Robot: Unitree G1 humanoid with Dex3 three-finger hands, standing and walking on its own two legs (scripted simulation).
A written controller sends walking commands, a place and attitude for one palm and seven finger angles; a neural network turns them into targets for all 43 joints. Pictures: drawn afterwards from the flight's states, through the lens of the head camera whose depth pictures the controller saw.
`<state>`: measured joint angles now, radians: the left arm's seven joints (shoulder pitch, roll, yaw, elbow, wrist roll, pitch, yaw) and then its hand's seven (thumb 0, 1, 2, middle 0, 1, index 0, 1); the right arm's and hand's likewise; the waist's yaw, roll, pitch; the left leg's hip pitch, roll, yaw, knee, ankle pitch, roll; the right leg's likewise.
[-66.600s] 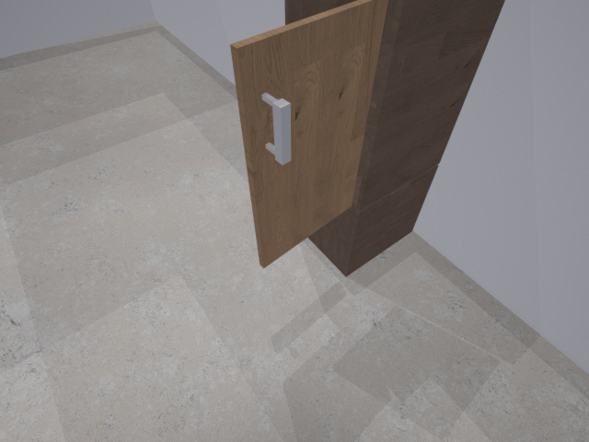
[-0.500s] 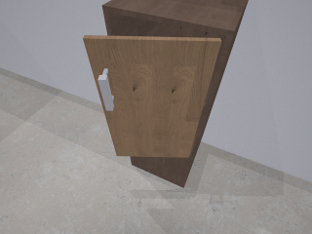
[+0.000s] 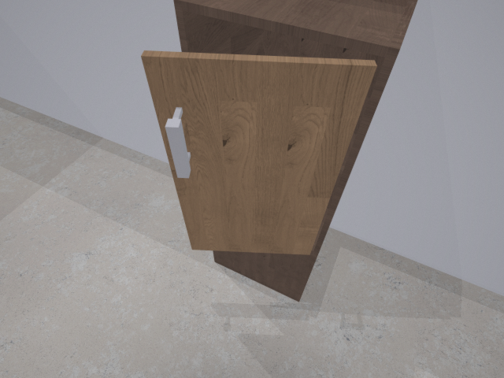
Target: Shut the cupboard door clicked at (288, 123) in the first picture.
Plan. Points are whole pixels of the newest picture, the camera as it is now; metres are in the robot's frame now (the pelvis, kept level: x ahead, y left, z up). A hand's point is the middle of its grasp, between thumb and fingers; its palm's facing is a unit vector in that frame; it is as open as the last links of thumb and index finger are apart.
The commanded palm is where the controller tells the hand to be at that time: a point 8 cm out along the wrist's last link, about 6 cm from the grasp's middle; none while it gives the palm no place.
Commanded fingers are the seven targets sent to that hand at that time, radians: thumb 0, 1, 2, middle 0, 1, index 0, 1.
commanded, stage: raise the hand and make a fist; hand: left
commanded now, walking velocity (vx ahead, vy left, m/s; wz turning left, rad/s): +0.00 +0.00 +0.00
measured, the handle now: (181, 143) +0.47 +0.17 +0.10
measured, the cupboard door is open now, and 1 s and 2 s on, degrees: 24 24 24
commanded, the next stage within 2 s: bring the fist close to the handle in 1.86 s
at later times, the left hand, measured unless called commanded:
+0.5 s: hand (121, 371) +0.13 +0.19 -0.01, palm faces +0.07 -1.00 -0.06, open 5.5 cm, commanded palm +0.11 +0.24 +0.00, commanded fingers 0.00 0.90 0.90 -0.71 -0.86 -0.71 -0.86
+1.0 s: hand (105, 332) +0.17 +0.21 +0.04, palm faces +0.04 -1.00 -0.04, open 3.4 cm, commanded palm +0.14 +0.26 +0.05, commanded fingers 0.00 0.90 0.90 -1.17 -1.36 -1.17 -1.36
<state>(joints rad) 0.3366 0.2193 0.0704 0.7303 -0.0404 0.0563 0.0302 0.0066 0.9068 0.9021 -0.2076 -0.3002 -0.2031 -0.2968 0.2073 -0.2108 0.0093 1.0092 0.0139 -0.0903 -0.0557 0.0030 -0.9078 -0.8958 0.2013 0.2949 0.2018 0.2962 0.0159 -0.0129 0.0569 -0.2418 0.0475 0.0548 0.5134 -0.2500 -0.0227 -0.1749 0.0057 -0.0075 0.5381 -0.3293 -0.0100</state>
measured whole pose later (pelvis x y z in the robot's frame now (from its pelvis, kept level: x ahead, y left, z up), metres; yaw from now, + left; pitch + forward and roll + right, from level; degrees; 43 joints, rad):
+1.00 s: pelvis -0.03 +0.02 -0.04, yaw +2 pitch +6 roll -2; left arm 0.43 0.26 0.16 -0.16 -0.30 -0.26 -0.24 0.01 0.90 0.90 -1.00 -1.17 -1.00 -1.17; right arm 0.27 -0.25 0.02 0.55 0.04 -0.26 -0.07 0.01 -0.90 -0.90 0.20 0.30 0.20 0.30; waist 0.01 0.03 -0.08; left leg -0.65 0.04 0.00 0.92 -0.38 0.00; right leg -0.53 -0.02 -0.07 0.90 -0.47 0.00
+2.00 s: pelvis -0.03 +0.00 -0.02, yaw +3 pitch +0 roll +0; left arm 0.29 0.26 0.20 -0.15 -0.30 -0.08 -0.25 0.01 0.90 0.90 -1.31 -1.50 -1.30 -1.50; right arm 0.26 -0.25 0.05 0.60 0.05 -0.27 -0.08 0.01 -0.90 -0.90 0.20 0.30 0.20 0.30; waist 0.03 0.06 -0.04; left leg -0.40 0.04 0.00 0.68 -0.28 -0.02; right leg -0.29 -0.01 -0.07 0.68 -0.39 -0.02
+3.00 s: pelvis -0.02 +0.00 -0.02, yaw +1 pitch +5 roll +0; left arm -0.54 0.20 0.14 0.63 -0.15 -0.12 -0.04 0.01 0.90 0.90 -1.30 -1.50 -1.30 -1.50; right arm 0.27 -0.24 0.02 0.67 0.03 -0.09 -0.04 0.01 -0.91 -0.90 0.20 0.30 0.20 0.30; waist -0.04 0.03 -0.04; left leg -0.46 0.04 0.03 0.67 -0.29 -0.02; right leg -0.38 0.00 -0.04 0.69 -0.39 -0.02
